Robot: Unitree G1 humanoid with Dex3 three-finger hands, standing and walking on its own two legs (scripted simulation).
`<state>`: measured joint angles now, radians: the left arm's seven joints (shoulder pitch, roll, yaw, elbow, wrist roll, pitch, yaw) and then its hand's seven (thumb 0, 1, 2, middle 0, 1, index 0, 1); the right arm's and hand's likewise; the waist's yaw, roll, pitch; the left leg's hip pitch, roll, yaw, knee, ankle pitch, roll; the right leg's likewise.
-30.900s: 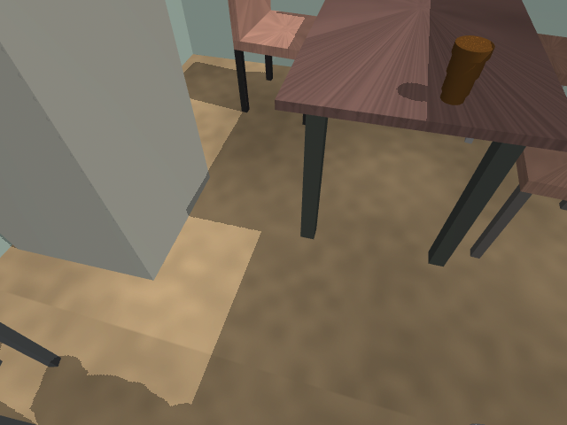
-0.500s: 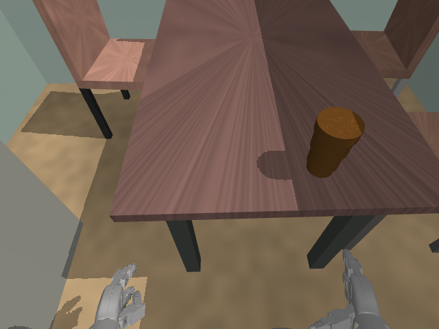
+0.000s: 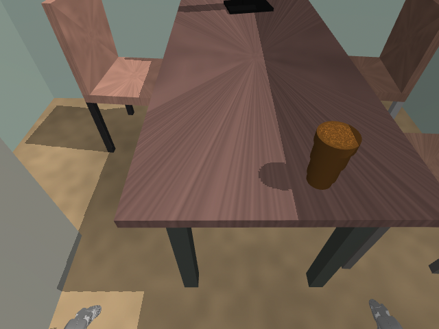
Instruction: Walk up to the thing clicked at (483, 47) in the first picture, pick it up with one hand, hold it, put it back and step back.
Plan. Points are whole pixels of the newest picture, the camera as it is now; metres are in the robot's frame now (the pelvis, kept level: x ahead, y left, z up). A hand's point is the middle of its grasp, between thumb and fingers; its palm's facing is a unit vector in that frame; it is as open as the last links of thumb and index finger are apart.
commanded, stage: home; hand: right
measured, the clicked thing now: (328, 159) +0.44 -0.22 +0.05
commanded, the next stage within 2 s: stand in 1.56 s
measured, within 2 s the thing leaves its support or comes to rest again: neither
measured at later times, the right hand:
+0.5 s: hand out of the picture +0.00 -0.27 -0.14, palm faces -0.05 +0.93 -0.37, open 17.6 cm
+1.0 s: hand out of the picture +0.05 -0.26 -0.14, palm faces -0.05 +0.93 -0.35, open 17.6 cm
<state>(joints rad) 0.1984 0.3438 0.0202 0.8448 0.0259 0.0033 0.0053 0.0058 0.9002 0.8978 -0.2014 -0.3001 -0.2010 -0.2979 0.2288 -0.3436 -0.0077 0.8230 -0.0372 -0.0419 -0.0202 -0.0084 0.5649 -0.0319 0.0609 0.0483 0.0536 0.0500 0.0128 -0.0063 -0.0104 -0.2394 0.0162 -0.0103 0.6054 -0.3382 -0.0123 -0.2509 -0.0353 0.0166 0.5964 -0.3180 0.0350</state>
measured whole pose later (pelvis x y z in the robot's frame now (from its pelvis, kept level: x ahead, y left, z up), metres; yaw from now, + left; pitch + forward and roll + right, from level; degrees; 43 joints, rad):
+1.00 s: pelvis -0.02 -0.01 +0.02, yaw +0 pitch -3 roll +0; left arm 0.14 0.36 -0.01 1.12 0.01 0.00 -0.01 0.00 0.90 0.90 -0.20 -0.30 -0.20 -0.30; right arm 0.14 -0.36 0.02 1.11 -0.01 -0.02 0.00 0.00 0.57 -0.03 0.06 0.05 0.05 0.05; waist 0.01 0.00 0.05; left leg -0.15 0.03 -0.02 0.38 -0.18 -0.03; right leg -0.16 -0.02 0.00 0.37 -0.17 0.02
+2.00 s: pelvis -0.01 -0.01 +0.02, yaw +0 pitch -3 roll +0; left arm 0.12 0.35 0.00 1.13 0.00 0.00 0.00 0.00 0.90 0.90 -0.20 -0.30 -0.20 -0.30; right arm 0.12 -0.36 0.00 1.13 -0.02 -0.01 0.00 0.00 -0.16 -0.66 0.19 0.27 0.19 0.27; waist 0.00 0.00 0.05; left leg -0.11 0.03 -0.02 0.34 -0.18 -0.03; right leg -0.11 -0.02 0.00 0.33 -0.17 0.02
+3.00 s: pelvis -0.01 -0.01 +0.02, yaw +0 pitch -3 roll +0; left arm 0.13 0.36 0.00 1.12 0.01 0.00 0.00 0.00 0.90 0.90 -0.20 -0.30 -0.20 -0.30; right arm 0.13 -0.35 0.00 1.13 -0.01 -0.01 0.00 0.01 -0.91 -0.90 0.21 0.30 0.20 0.30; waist 0.00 0.00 0.05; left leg -0.11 0.03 -0.02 0.33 -0.18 -0.03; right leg -0.12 -0.02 0.00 0.33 -0.17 0.02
